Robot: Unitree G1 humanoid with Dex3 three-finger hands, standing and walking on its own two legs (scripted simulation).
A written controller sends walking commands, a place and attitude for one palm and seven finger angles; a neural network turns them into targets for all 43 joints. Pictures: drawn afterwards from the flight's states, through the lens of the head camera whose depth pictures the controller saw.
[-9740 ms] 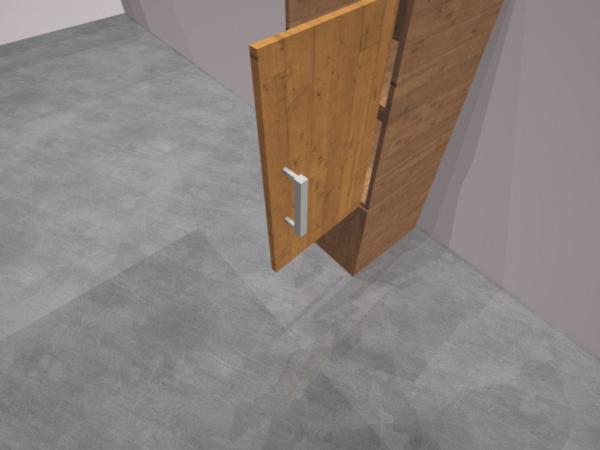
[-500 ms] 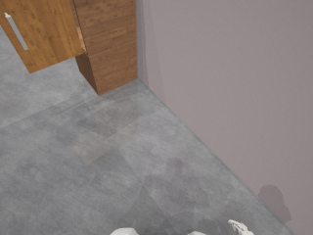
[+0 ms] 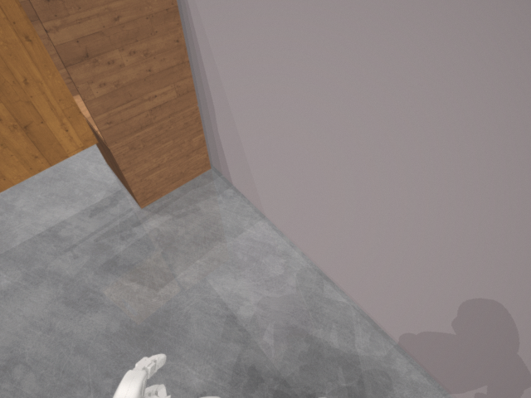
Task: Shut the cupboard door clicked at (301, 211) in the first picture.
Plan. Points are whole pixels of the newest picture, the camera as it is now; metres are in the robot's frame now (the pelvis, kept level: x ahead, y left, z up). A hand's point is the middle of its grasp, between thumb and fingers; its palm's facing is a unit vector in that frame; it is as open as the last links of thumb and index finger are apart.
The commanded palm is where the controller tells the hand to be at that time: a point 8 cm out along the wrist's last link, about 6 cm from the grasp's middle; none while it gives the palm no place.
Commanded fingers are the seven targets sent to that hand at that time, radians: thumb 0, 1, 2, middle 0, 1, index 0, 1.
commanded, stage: walk to a spot facing it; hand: left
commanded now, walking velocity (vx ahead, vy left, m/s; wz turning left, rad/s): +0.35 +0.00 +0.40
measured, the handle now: out of the picture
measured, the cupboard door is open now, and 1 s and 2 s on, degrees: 94 94 94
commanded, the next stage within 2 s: turn to face it in 0.40 s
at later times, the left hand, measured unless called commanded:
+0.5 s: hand out of the picture +0.13 +0.23 -0.19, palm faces +0.27 -0.95 -0.14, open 7.4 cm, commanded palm none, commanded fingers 0.00 0.90 0.90 -0.20 -0.30 -0.20 -0.30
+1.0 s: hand (138, 245) +0.43 +0.28 -0.14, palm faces +0.36 -0.90 -0.24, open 7.4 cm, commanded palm none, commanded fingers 0.00 0.90 0.90 -0.20 -0.30 -0.20 -0.30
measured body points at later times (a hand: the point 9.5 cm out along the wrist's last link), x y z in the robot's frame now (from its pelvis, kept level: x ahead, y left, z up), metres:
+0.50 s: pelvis +0.21 +0.06 -0.01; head +0.25 +0.10 +0.44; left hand +0.12 +0.28 -0.18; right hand +0.40 -0.15 -0.13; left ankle +0.26 +0.13 -0.73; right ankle +0.14 -0.10 -0.63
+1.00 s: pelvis +0.35 +0.05 +0.00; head +0.40 +0.06 +0.44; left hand +0.41 +0.32 -0.12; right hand +0.43 -0.19 -0.16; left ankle +0.26 +0.13 -0.69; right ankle +0.41 -0.04 -0.73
